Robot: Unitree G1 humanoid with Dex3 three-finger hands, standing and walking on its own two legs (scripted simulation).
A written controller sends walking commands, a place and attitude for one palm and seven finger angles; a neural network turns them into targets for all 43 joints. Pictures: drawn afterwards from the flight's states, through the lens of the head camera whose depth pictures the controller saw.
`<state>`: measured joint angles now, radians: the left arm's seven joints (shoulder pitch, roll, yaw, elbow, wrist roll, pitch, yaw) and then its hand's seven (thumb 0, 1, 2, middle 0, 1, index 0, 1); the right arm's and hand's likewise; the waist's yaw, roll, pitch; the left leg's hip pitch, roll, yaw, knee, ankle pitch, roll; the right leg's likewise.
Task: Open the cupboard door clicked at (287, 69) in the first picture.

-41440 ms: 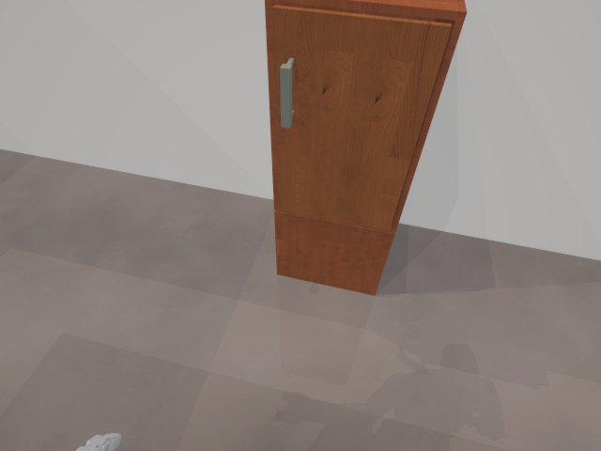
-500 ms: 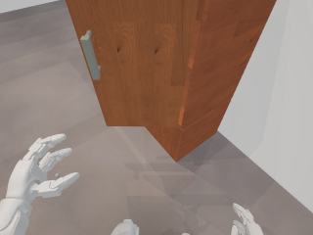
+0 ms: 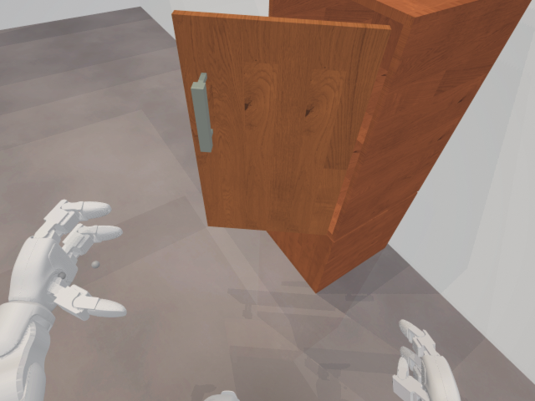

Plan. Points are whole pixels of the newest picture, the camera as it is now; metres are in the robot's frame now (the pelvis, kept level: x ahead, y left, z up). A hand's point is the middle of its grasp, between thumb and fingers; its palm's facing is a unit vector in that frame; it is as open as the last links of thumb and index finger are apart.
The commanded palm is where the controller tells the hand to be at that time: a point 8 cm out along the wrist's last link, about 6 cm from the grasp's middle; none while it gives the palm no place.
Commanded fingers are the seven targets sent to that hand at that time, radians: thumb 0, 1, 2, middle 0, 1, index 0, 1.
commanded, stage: raise the hand with hooked fingers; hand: left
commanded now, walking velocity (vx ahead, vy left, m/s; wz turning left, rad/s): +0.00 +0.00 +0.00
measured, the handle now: (204, 113) +0.60 +0.18 +0.10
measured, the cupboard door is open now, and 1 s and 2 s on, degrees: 53 53 53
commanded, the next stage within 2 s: move the hooked fingers beside the handle in 0.80 s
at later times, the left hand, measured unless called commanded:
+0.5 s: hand (90, 241) +0.29 +0.26 +0.11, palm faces +0.02 -1.00 -0.02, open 14.0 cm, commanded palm +0.25 +0.31 +0.11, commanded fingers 0.00 -0.50 0.30 -0.30 -1.20 -0.30 -1.20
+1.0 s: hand (109, 239) +0.29 +0.24 +0.11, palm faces +0.06 -1.00 +0.00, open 14.0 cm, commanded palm +0.27 +0.29 +0.11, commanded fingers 0.00 -0.50 0.30 -0.30 -1.20 -0.30 -1.20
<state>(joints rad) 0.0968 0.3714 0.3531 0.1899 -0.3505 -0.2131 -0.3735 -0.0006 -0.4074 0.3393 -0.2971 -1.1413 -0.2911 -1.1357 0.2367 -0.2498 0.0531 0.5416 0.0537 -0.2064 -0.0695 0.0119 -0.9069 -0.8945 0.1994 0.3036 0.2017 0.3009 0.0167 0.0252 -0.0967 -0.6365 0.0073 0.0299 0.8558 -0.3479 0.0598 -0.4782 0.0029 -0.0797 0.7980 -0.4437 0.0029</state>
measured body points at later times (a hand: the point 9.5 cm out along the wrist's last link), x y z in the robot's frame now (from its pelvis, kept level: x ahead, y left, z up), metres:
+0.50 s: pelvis -0.01 -0.01 +0.01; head +0.01 +0.00 +0.46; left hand +0.28 +0.32 +0.11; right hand +0.14 -0.26 -0.06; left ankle +0.05 +0.08 -0.70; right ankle -0.02 -0.13 -0.70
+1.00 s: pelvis -0.01 -0.04 +0.01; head +0.01 -0.04 +0.46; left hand +0.28 +0.29 +0.11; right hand +0.16 -0.28 -0.07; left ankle +0.05 +0.08 -0.70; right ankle -0.02 -0.13 -0.70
